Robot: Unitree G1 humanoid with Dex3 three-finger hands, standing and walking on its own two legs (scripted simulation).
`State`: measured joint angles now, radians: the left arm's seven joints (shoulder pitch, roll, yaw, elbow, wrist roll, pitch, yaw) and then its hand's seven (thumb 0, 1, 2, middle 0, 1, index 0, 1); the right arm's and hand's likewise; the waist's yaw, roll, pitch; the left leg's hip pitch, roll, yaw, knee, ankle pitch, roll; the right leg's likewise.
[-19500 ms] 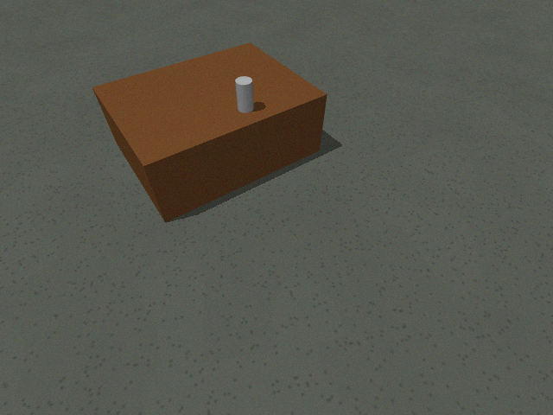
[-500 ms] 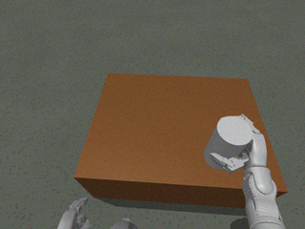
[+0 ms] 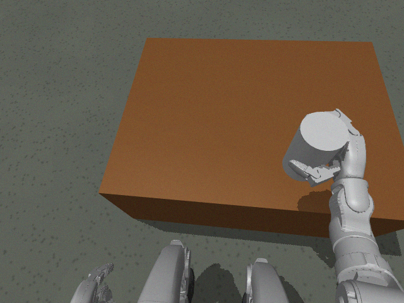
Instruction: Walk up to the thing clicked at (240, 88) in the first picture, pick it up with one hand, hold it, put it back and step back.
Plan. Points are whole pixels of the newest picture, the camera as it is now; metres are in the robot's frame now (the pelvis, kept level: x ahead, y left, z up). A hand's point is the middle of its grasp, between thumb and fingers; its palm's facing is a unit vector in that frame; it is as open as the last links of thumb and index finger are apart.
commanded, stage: crouch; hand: right
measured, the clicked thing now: (310, 150) +0.42 -0.16 +0.02
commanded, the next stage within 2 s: lower in 0.66 s
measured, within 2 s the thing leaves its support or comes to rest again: rests again in 1.82 s
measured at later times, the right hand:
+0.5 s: hand (298, 147) +0.47 -0.16 -0.06, palm faces +0.03 +1.00 -0.01, open 10.8 cm
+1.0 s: hand (291, 154) +0.48 -0.16 -0.12, palm faces +0.04 +1.00 +0.00, open 10.8 cm
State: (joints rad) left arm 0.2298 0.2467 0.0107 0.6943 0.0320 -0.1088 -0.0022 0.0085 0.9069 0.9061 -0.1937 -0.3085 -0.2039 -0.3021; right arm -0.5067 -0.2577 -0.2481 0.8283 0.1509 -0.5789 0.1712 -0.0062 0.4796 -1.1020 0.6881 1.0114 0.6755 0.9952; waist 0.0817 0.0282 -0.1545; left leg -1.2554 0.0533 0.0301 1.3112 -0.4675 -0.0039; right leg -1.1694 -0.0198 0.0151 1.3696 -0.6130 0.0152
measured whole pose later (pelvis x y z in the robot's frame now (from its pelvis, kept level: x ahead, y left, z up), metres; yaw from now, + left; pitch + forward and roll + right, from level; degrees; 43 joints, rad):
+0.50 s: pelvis -0.03 -0.01 -0.08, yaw +0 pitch +32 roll +1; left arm 0.23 0.26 0.00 0.68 0.06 -0.08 -0.03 0.01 0.92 0.89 -0.20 -0.31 -0.21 -0.30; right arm -0.81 -0.34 -0.34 1.02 0.07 -0.55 0.13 -0.01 0.48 -1.11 0.67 1.03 0.66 1.01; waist 0.15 0.00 -0.18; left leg -1.64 0.07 0.02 1.58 -0.49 -0.01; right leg -1.57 -0.01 0.03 1.68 -0.66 0.00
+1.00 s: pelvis -0.04 -0.01 -0.13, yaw +0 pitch +35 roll +2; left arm 0.23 0.28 0.00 0.68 0.07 -0.07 -0.03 0.01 0.92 0.90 -0.20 -0.31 -0.21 -0.30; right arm -0.88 -0.37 -0.37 1.06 0.06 -0.54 0.14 -0.01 0.48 -1.11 0.67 1.03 0.66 1.01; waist 0.17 -0.01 -0.18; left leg -1.83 0.07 0.02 1.73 -0.52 -0.01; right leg -1.76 0.00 0.03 1.83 -0.70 0.01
